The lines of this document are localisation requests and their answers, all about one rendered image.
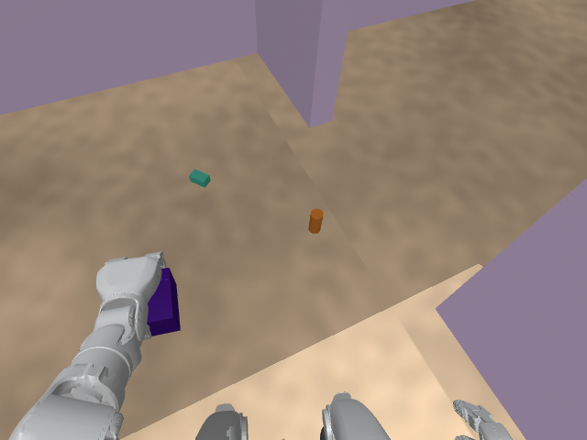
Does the left robot arm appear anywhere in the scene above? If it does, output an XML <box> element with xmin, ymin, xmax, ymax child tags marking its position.
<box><xmin>8</xmin><ymin>293</ymin><xmax>149</xmax><ymax>440</ymax></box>

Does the right robot hand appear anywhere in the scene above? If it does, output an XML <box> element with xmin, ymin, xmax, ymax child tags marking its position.
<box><xmin>453</xmin><ymin>400</ymin><xmax>513</xmax><ymax>440</ymax></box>

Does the left robot hand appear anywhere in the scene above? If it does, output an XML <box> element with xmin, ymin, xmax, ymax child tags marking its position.
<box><xmin>96</xmin><ymin>251</ymin><xmax>167</xmax><ymax>340</ymax></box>

